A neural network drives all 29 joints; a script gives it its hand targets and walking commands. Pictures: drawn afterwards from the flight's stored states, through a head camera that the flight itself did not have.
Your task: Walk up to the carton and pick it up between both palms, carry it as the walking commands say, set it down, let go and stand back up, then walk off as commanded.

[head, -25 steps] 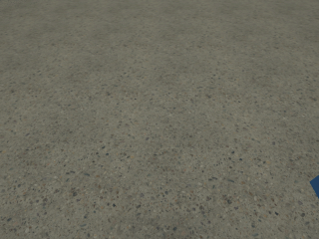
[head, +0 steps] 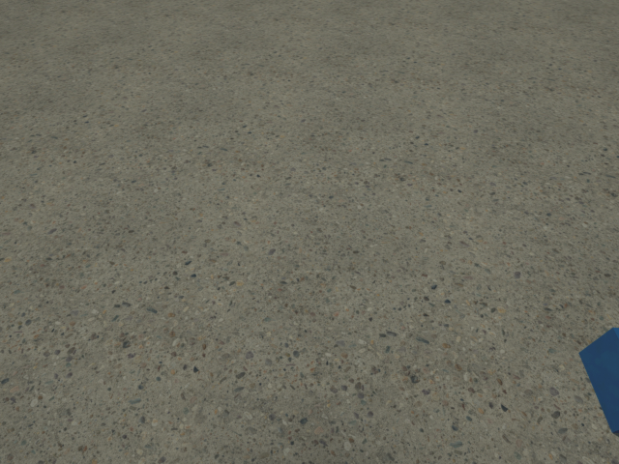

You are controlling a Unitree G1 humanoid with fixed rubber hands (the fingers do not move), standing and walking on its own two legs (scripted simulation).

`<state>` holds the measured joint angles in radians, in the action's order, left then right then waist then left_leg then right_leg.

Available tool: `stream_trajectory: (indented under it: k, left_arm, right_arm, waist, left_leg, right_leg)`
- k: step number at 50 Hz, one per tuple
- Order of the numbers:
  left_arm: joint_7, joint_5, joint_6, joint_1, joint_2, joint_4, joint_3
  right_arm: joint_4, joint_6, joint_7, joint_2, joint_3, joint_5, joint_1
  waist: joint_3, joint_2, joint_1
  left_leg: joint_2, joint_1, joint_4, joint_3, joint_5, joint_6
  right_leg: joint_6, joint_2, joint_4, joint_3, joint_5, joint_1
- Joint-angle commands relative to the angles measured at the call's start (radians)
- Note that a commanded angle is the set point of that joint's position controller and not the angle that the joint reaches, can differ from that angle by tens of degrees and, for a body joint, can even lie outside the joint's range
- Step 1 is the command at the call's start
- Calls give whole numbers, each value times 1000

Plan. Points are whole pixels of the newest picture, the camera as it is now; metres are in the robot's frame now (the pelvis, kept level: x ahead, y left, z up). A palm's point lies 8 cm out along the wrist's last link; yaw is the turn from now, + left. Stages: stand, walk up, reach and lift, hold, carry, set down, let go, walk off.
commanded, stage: walk off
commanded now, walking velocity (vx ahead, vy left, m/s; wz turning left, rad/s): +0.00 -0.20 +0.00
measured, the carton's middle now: out of the picture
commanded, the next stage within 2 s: none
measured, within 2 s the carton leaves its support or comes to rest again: neither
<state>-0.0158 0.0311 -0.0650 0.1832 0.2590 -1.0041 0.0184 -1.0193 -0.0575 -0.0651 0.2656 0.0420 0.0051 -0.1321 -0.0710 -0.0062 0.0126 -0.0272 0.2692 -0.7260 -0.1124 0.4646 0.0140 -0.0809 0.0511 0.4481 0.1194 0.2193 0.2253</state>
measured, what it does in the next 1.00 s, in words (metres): steps to the right: left foot, then right foot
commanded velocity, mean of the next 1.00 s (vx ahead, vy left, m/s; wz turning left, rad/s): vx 0.00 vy -0.20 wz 0.00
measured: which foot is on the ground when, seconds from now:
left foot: up 0.00-0.02, down 0.04-0.44, up 0.46-0.80, down 0.82-1.00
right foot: down 0.00-0.04, up 0.06-0.44, down 0.46-0.82, up 0.84-1.00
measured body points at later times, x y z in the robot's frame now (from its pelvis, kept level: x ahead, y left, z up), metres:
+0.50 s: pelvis -0.03 -0.14 +0.00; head +0.01 -0.15 +0.44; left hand +0.07 +0.13 -0.13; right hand -0.03 -0.44 -0.15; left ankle -0.04 +0.05 -0.71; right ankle -0.02 -0.27 -0.74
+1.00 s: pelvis -0.04 -0.23 +0.01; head -0.01 -0.19 +0.46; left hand +0.01 +0.03 -0.16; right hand -0.02 -0.51 -0.11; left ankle -0.05 -0.13 -0.74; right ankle -0.06 -0.39 -0.65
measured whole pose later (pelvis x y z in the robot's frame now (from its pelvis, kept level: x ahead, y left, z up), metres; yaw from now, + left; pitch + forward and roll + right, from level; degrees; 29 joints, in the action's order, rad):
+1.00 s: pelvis -0.04 -0.23 +0.01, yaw +0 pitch +0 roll -3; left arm 0.02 0.04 -0.07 0.22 0.27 -0.98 0.07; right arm -1.01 -0.02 -0.06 0.22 0.06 0.03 -0.26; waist -0.06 0.04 -0.02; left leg -0.10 0.18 -0.43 -0.13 0.25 0.01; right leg 0.07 0.04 1.07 -0.06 0.32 0.47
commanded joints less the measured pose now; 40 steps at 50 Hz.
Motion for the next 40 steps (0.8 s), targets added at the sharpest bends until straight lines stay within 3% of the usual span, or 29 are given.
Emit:
stream_trajectory:
  k: [1, 2, 3, 4, 5, 6, 7, 10, 13, 17, 19, 20, 21, 22, 23, 24, 25, 27, 28, 30, 34, 37, 39, 40]
  left_arm:
    - [-6, -16, -6, 39, 161, 2, 33]
    - [-6, -24, -1, 62, 140, 5, 30]
    - [-1, -19, 6, 53, 92, 45, 28]
    - [3, 13, -6, -34, 155, 53, 49]
    - [14, 8, -8, -21, 148, 49, 54]
    - [23, 1, -6, 23, 148, 32, 64]
    - [30, 3, -4, 45, 140, 24, 71]
    - [43, 5, -6, 41, 101, 29, 71]
    - [47, -9, -16, 0, 61, 56, 57]
    - [57, -9, -18, -63, 53, 103, 43]
    - [55, -8, -17, -36, 75, 104, 53]
    - [53, -7, -15, 5, 82, 93, 58]
    - [49, -3, -10, 73, 79, 67, 63]
    - [45, 9, 0, 147, 109, 34, 76]
    - [47, 15, 18, 201, 174, 31, 87]
    - [48, 7, 23, 133, 313, 72, 101]
    - [42, 9, 25, 116, 250, 76, 89]
    - [22, 19, 20, -4, 154, 100, 54]
    - [11, 12, 23, -35, 141, 112, 49]
    - [5, 4, 29, -33, 106, 120, 37]
    - [-9, 9, 23, 29, 95, 93, 28]
    - [-9, 7, 17, 52, 99, 75, 27]
    - [-6, -3, 13, 45, 109, 63, 29]
    - [-7, -12, 11, 45, 116, 58, 31]
  right_arm:
    - [-7, 16, -12, 78, 9, 1, -153]
    - [-17, 26, -13, 132, 20, 18, -209]
    - [3, 22, -11, 269, 51, 28, -187]
    - [-16, 16, -12, 264, 58, 34, -226]
    - [-5, 22, -8, 218, 49, 31, -164]
    - [20, 27, 0, 182, 43, 26, -74]
    - [32, 33, 2, 162, 40, 19, -28]
    - [23, 47, 6, 132, 42, 22, -78]
    - [7, 51, 7, 168, 59, 34, -136]
    - [4, 39, 17, 227, 91, 41, -165]
    - [14, 32, 19, 252, 105, 40, -145]
    - [21, 29, 18, 254, 108, 37, -129]
    - [30, 26, 17, 250, 108, 31, -107]
    - [34, 27, 20, 211, 98, 33, -131]
    - [43, 22, 29, 121, 77, 49, -179]
    - [84, 2, 13, 31, 53, 32, -127]
    - [85, -11, 1, 76, 54, 14, -74]
    - [63, -4, 9, 122, 68, 3, -102]
    - [46, 0, 11, 135, 76, 14, -137]
    - [23, 1, 12, 116, 72, 29, -175]
    - [56, -3, 4, 56, 43, 15, -93]
    - [50, 5, -6, 35, 28, 3, -114]
    - [31, 14, -11, 19, 20, 3, -163]
    - [20, 22, -12, 26, 20, 6, -209]
  waist:
    - [92, 107, -61]
    - [101, -25, -82]
    - [51, -311, -72]
    - [3, -200, -121]
    - [-2, -116, -65]
    - [-17, -81, -14]
    - [-18, -105, 6]
    - [24, -146, -22]
    - [17, -199, -53]
    - [23, -271, -93]
    - [38, -283, -80]
    - [43, -276, -59]
    - [56, -243, -23]
    - [98, -135, 2]
    - [139, 155, 25]
    - [123, 420, 41]
    - [106, 343, 66]
    - [46, 213, -14]
    - [57, 200, -38]
    - [87, 183, -42]
    - [61, 180, -2]
    - [70, 157, -8]
    - [79, 113, -41]
    - [80, 83, -72]
  left_leg:
    - [-36, -123, 341, 6, -209, 22]
    - [-176, -293, 496, 166, -262, 42]
    - [-509, -340, 536, 515, -403, 163]
    - [-560, -150, 513, 510, -541, 263]
    - [-488, -100, 503, 399, -538, 239]
    - [-406, -63, 496, 295, -473, 184]
    - [-344, -81, 490, 227, -453, 139]
    - [-297, -134, 430, 146, -615, 120]
    - [-281, -167, 404, 117, -651, 102]
    - [-289, -117, 415, 118, -584, 108]
    - [-314, -104, 401, 146, -598, 93]
    - [-320, -94, 376, 151, -608, 80]
    - [-309, -59, 321, 134, -592, 57]
    - [-258, 22, 206, 94, -513, 24]
    - [-143, 160, -46, 5, -61, -13]
    - [-4, 290, -247, 18, 236, -19]
    - [-19, 244, -390, 145, 228, 8]
    - [-14, 251, -443, 157, 84, 28]
    - [-20, 251, -466, 122, 26, 20]
    - [-29, 221, -439, 66, -4, -5]
    - [-34, 161, -193, 22, 49, -7]
    - [-23, 76, -20, 8, 24, 16]
    - [-25, -24, 163, -6, -99, 29]
    - [-46, -138, 321, 9, -239, 32]
  right_leg:
    - [-78, -243, -80, -240, -329, -62]
    - [0, -186, 25, -193, -170, 100]
    - [75, -34, 264, -54, 283, 372]
    - [85, -37, 515, -187, 338, 331]
    - [90, -26, 627, -262, 251, 305]
    - [105, -38, 668, -268, 169, 291]
    - [125, -41, 670, -258, 116, 305]
    - [183, -29, 689, -211, 90, 300]
    - [213, -58, 517, -162, 110, 293]
    - [205, -96, 278, -56, 148, 158]
    - [181, -98, 179, -45, 151, 93]
    - [163, -103, 86, -38, 119, 50]
    - [143, -93, -62, -15, 23, -48]
    - [131, -85, -135, -25, -25, -212]
    - [113, -273, -220, -215, -107, -315]
    - [-39, -412, -216, -353, -199, -151]
    - [-91, -395, -221, -317, -124, -40]
    - [-39, -294, -194, -200, -128, -3]
    - [-38, -274, -171, -179, -209, -36]
    - [-65, -258, -146, -159, -319, -63]
    - [-122, -276, -141, -217, -268, -80]
    - [-139, -297, -134, -268, -330, -83]
    - [-118, -276, -105, -256, -328, -58]
    - [-79, -252, -86, -234, -264, 11]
